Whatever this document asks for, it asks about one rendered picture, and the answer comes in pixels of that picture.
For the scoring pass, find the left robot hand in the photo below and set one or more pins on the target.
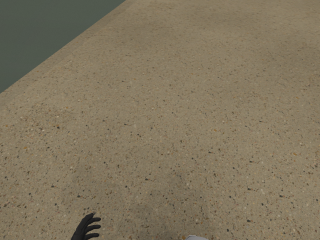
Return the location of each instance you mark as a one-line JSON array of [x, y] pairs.
[[83, 228]]

